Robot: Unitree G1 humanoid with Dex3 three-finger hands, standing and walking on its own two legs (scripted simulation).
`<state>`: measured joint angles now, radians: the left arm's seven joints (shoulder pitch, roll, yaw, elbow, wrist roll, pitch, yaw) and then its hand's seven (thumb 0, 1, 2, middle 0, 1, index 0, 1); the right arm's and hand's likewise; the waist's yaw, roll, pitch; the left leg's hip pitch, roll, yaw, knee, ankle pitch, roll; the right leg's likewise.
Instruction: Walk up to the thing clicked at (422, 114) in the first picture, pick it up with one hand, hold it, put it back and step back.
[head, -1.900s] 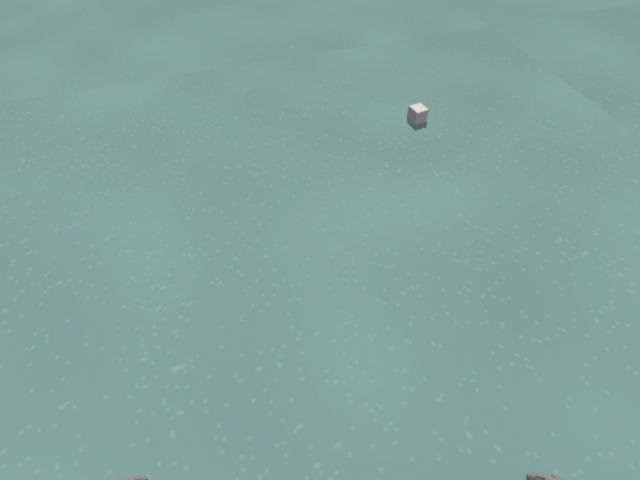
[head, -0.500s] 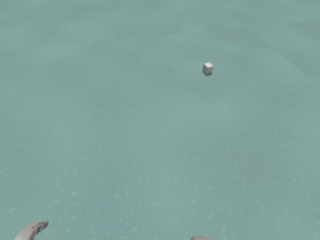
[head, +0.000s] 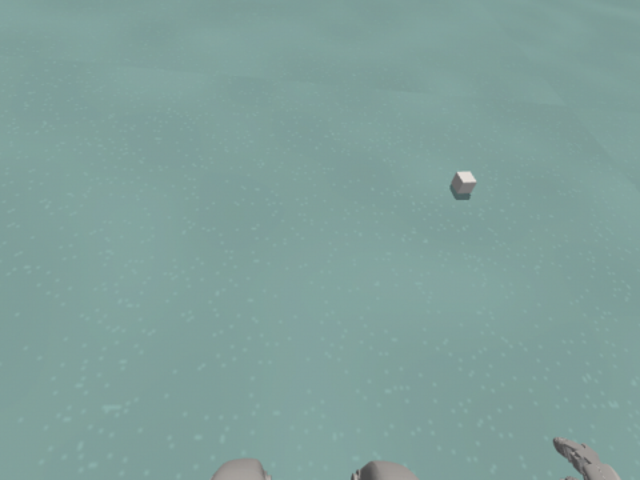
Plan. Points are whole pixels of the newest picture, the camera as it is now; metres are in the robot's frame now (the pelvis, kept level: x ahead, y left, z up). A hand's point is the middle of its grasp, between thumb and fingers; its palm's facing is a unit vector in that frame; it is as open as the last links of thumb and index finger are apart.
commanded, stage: walk up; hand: left
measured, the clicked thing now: (463, 182) +1.52 -0.72 -0.72
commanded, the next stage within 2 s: none
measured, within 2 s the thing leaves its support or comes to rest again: neither
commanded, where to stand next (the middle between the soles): +1.24 -1.09 m, yaw +14 degrees
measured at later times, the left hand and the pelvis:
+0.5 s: hand (259, 338) +0.32 +0.11 -0.11, palm faces +0.08 -0.93 -0.35, open 7.4 cm; pelvis +0.24 -0.17 +0.01, yaw +5 degrees
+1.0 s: hand (321, 253) +0.53 +0.02 -0.15, palm faces +0.03 -0.97 -0.25, open 7.4 cm; pelvis +0.46 -0.26 +0.01, yaw +6 degrees
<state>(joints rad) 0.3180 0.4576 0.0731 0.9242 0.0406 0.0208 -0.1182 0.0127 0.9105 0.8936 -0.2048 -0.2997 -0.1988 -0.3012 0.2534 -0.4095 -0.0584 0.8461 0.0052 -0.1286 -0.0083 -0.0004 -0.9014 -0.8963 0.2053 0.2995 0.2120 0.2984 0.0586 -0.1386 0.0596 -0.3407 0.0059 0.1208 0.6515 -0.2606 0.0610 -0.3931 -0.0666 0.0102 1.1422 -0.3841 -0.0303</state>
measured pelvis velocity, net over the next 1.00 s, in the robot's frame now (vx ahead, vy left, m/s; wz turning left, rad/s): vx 0.46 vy -0.26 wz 0.10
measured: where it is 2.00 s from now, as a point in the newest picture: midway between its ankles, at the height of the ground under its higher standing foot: (461, 311)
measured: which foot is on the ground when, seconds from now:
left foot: down 0.00-0.34, up 0.36-0.70, down 0.72-1.00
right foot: up 0.00-0.30, down 0.32-0.74, up 0.76-1.00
